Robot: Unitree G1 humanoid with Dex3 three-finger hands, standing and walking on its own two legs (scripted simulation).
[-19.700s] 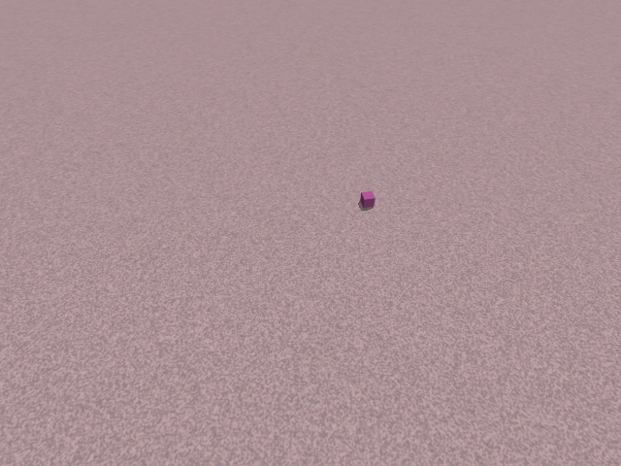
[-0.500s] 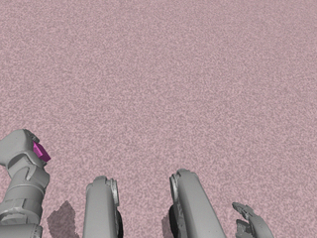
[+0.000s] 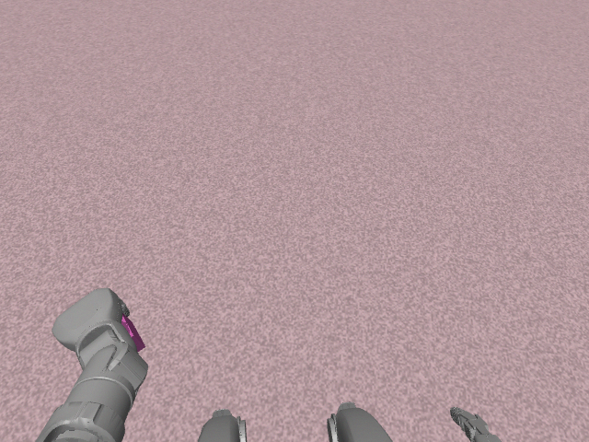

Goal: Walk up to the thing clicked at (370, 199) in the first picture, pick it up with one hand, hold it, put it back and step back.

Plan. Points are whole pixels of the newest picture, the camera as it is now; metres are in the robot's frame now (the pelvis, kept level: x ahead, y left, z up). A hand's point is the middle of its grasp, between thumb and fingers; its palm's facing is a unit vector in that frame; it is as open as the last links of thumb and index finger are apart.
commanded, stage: lift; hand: left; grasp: from above
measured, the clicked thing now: (117, 339) +0.34 +0.27 -0.12
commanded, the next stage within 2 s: hold in 0.44 s
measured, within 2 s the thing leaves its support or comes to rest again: neither
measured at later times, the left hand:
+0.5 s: hand (104, 299) +0.35 +0.24 +0.00, palm faces -0.32 -0.33 -0.89, open 8.1 cm
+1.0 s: hand (98, 287) +0.35 +0.23 +0.04, palm faces -0.31 -0.31 -0.90, open 8.0 cm
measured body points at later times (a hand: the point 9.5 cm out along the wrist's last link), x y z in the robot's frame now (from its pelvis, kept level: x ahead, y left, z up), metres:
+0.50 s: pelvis +0.04 +0.00 +0.08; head +0.09 -0.01 +0.52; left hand +0.37 +0.25 +0.05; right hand +0.12 -0.26 -0.05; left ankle +0.05 +0.14 -0.63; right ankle +0.03 -0.13 -0.63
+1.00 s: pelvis +0.04 +0.00 +0.10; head +0.06 -0.01 +0.55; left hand +0.36 +0.24 +0.09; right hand +0.17 -0.25 -0.03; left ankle +0.05 +0.14 -0.63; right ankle +0.03 -0.13 -0.63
